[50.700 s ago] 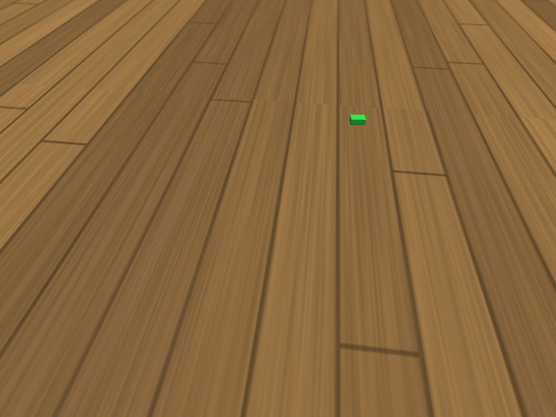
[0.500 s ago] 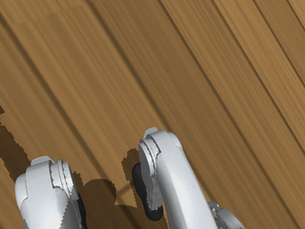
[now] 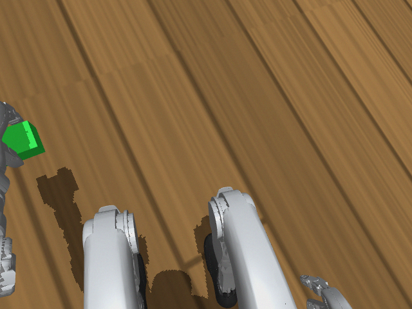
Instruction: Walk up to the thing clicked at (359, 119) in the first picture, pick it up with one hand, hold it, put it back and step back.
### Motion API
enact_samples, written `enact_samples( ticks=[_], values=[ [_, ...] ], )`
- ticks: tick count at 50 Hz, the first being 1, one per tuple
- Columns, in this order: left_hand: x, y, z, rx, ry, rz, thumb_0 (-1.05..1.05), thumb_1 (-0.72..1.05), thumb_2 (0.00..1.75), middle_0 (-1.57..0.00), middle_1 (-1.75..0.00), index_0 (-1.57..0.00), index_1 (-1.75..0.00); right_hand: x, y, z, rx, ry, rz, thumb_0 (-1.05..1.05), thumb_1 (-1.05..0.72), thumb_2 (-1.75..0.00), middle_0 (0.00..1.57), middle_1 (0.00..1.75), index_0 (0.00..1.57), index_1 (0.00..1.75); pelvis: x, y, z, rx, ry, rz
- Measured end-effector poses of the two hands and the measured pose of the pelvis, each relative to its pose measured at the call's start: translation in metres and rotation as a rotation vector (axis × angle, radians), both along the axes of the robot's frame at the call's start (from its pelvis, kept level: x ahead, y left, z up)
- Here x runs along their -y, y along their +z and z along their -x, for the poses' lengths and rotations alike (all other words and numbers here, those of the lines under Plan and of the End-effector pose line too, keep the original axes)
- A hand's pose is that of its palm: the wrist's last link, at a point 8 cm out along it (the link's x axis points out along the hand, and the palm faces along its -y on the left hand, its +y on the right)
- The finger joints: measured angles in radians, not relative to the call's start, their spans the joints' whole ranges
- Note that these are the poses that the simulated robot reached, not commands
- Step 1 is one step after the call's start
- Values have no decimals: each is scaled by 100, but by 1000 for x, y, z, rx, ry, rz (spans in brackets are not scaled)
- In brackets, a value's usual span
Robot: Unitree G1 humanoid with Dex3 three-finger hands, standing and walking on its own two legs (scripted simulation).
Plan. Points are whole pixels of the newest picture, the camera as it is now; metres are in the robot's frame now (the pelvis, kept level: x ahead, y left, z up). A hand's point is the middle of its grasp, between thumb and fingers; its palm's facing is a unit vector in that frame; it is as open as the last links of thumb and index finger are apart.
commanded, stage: lift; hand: left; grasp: from above
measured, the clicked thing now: (11, 145) +0.47 +0.33 -0.15
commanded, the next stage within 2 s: hold in 1.18 s
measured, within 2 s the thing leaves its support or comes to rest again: neither
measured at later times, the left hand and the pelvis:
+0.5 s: hand out of the picture +0.38 +0.29 +0.10, palm faces -0.39 -0.20 -0.90, open 8.6 cm; pelvis +0.01 +0.00 +0.18, yaw +4 degrees
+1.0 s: hand out of the picture +0.38 +0.26 +0.23, palm faces -0.40 -0.22 -0.89, open 8.6 cm; pelvis +0.07 +0.00 +0.32, yaw +5 degrees
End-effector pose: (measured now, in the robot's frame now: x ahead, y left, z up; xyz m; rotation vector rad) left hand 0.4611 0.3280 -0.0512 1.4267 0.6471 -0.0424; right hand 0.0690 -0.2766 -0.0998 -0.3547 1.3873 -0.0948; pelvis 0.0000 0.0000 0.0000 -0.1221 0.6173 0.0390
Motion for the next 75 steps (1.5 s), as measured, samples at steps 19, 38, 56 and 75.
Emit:
enact_samples(
  ticks=[19, 38, 56, 75],
  values=[
    [20, 150, 63, 23, 11, 17, 0, 30, 7, -83, -32, -87, -27, -28, 113, -58, 218, -31, -39, 1, -88, -89, 21, 30, 21, 30, -2, 129, -5, 96, 36, -35],
    [53, 290, 89, -20, 46, 21, -1, 28, 15, -80, -35, -84, -31, -21, 253, -72, 311, -91, -16, 1, -88, -89, 21, 30, 21, 30, 2, 268, -43, 286, 45, -86],
    [70, 358, 69, -13, 70, 27, 0, 29, 12, -81, -34, -85, -29, -25, 313, -95, 310, -88, -58, 1, -88, -89, 21, 30, 21, 30, 2, 333, -78, 394, 46, -116],
    [76, 399, 65, 1, 47, 17, 0, 30, 6, -83, -31, -88, -26, -30, 340, -137, 395, -62, -104, 1, -88, -89, 21, 30, 20, 30, -1, 358, -96, 469, 40, -135]
  ],
)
